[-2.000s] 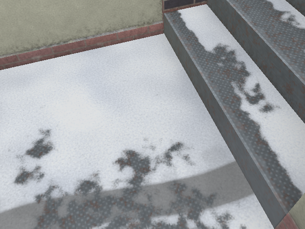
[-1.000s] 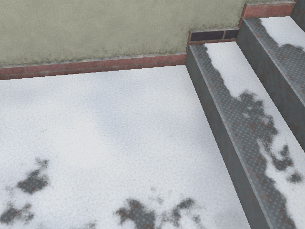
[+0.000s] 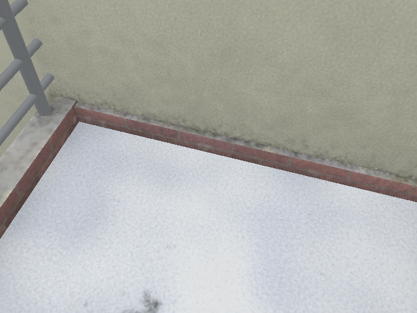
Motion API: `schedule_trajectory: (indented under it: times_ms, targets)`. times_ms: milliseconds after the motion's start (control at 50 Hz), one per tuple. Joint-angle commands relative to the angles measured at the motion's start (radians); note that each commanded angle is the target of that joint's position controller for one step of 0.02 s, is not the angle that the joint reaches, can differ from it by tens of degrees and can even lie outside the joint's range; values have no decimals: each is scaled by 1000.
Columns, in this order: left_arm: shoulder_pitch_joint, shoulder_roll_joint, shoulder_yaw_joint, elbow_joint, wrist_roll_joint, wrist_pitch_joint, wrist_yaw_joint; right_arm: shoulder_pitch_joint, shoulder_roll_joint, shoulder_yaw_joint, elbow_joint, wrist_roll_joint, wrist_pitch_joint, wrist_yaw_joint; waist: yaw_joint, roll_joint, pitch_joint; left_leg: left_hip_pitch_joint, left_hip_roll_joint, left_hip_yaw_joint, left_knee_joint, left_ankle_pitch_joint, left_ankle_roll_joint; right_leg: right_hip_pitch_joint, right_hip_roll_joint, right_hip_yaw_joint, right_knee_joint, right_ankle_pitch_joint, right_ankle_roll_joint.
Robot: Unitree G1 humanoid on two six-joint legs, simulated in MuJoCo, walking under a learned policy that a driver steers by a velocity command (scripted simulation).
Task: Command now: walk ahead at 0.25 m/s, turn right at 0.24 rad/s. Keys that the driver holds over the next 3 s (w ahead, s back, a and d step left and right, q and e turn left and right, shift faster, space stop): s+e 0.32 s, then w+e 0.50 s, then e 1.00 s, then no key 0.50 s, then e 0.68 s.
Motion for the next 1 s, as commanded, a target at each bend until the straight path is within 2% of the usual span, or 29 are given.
schedule_trajectory:
  times_ms: [20, 80, 140, 200, 240, 260, 280, 300, 320, 340, 360, 380, 400, 440, 520, 560, 580, 600, 620, 640, 660, 680, 700, 780, 820, 880, 920, 960, 1000]
  targets:
    - [102, 43, 15, -29, 8, 17, 10, -108, -115, -33, -55, -9, -40, -14, 60, 118, -53, 9, 253, -65, -190, 709, 160, -1, 0, 15, -85, 103, 43]
    - [7, 26, 6, -73, 23, 14, -8, -102, -142, -38, -33, -6, -18, -45, 25, 130, -58, 26, 200, 60, -180, 663, 124, 51, 25, -56, -320, 316, 54]
    - [-25, 45, 13, -107, 21, 15, -39, -69, -160, -42, -9, 8, 12, -65, 3, 125, -85, 113, 238, 61, -130, 592, 121, 68, 34, -68, -437, 368, 45]
    - [28, 88, 35, -120, 26, 18, -64, -112, -165, -48, -10, 30, 46, -81, 43, 127, -89, 138, 275, 46, 23, 564, 97, 97, 53, -82, -487, 257, 5]
    - [155, 152, 68, -97, 31, 10, -58, -110, -146, -44, -18, 37, 62, -94, 102, 55, -149, 113, 193, 68, 298, 556, 23, 272, 117, -105, -647, 399, -51]
    - [168, 240, 88, -120, 39, 4, -36, -65, -129, -35, -36, 7, 63, -91, 90, -147, -185, -43, 75, 88, 570, 176, -58, 426, -39, 134, -689, 986, -120]
    - [100, 288, 76, -171, 78, 5, -28, 27, -40, -3, -42, -25, 78, -80, -15, -288, -295, -286, -105, -29, 894, -567, -120, 610, -280, 503, -655, 1383, -330]
    - [48, 222, 63, -211, 79, 12, -31, 28, -96, -7, -17, 0, 89, -64, 20, -177, -433, -305, -75, -208, 999, -531, -116, 598, -299, 557, -722, 1187, -383]
    - [-29, 190, 58, -231, 58, 23, -33, 11, -148, -25, -3, 27, 108, -64, 8, -85, -354, -319, -39, -213, 1010, -463, -97, 511, -248, 447, -714, 970, -335]
    - [-54, 152, 51, -229, 25, 44, -24, -7, -160, -34, 7, 20, 119, -70, -4, 22, -298, -332, -2, -207, 934, -367, -95, 428, -172, 381, -752, 586, -270]
    - [-69, 125, 41, -225, 2, 64, -11, -39, -160, -39, 0, 16, 125, -74, -10, 21, -234, -325, 22, -192, 834, -290, -95, 332, -120, 352, -805, 198, -225]
    - [-88, 128, 41, -227, 2, 78, 2, -49, -150, -39, -11, 15, 123, -69, -29, -45, -207, -278, 17, -162, 749, -229, -99, 254, -63, 335, -853, -66, -199]
    - [-108, 131, 43, -242, 14, 85, 9, -41, -137, -39, -8, 19, 118, -64, -33, -119, -194, -249, 0, -129, 673, -206, -103, 226, -31, 322, -885, -165, -183]
    - [-94, 146, 53, -250, 28, 86, 27, -35, -119, -34, -2, 22, 99, -60, -20, -149, -205, -183, -18, -104, 536, -226, -111, 218, -23, 325, -913, -207, -182]
    - [-78, 172, 70, -251, 14, 90, 41, -6, -114, -33, 11, 19, 65, -49, -21, -166, -199, -52, -28, -87, 317, -259, -90, 178, -21, 356, -923, -307, -174]
    - [-105, 163, 70, -264, 5, 98, 39, 67, -126, -38, 40, 22, 48, -41, -54, -172, -165, 36, -27, -70, 181, -216, -55, 118, -2, 363, -930, -339, -151]
    - [-151, 151, 67, -287, 0, 104, 39, 157, -138, -41, 80, 21, 36, -40, -101, -174, -132, 131, -18, -47, 20, -157, -23, 47, 41, 332, -906, -337, -103]
    - [-190, 110, 58, -310, 3, 107, 38, 240, -180, -53, 120, 8, 24, -40, -126, -77, -91, 239, 74, -115, -116, -190, 10, -84, 108, 247, -752, -320, -41]
    - [-136, 11, 32, -312, -2, 103, 29, 199, -233, -67, 106, 15, 16, -48, -67, 228, -102, 277, 346, -454, -169, -442, 65, -237, 210, 67, -366, -251, -30]
    - [-148, 68, 41, -343, 5, 86, 16, 71, -264, -71, 46, -16, 1, -43, -29, 298, 2, 121, 446, -709, -275, -641, 156, -361, 163, 119, -208, -141, -45]
    - [-119, 115, 54, -330, 9, 72, 5, -9, -239, -69, 17, -6, -9, -59, 19, 266, 46, 98, 435, -650, -281, -631, 149, -373, 127, 141, -109, -51, -47]
    - [-84, 131, 60, -296, 17, 66, -4, -30, -190, -58, 12, 13, -15, -64, 28, 216, 42, 126, 379, -536, -274, -524, 108, -364, 122, 120, -65, 21, -31]
    - [-78, 120, 58, -279, 27, 61, -8, -4, -179, -54, 13, 21, -15, -66, 15, 186, 16, 165, 343, -446, -262, -434, 76, -359, 115, 91, -19, 57, -17]
    - [-162, 46, 33, -302, 6, 49, -24, 153, -144, -39, 48, 5, -18, -60, -67, 148, 22, 230, 287, -206, -247, -141, 57, -389, 76, 35, 43, 178, 16]
    - [-209, 48, 32, -323, 1, 45, -29, 191, -158, -39, 52, -9, -10, -50, -99, 160, 41, 243, 285, -148, -251, -61, 71, -385, 59, 19, -41, 206, 28]
    - [-312, -8, 7, -369, 3, 38, -59, 205, -174, -31, 70, 1, 10, -72, -132, 152, 82, 209, 286, -53, -220, 138, 59, -306, 41, -53, -266, 247, 33]
    - [-335, -23, 1, -380, 7, 34, -83, 200, -214, -36, 77, 11, 24, -82, -130, 164, 76, 190, 289, 0, -186, 268, 48, -200, 59, -117, -379, 226, 25]
    - [-314, 12, 13, -382, 6, 41, -83, 193, -257, -52, 80, 26, 16, -76, -99, 207, 26, 182, 299, 46, -107, 474, 32, -60, 84, -146, -443, 200, 1]
    - [-194, 76, 42, -354, 15, 53, -73, 165, -268, -61, 74, 54, -2, -66, -14, 231, -56, 188, 296, 79, 60, 742, 0, 118, 145, -164, -511, 172, -50]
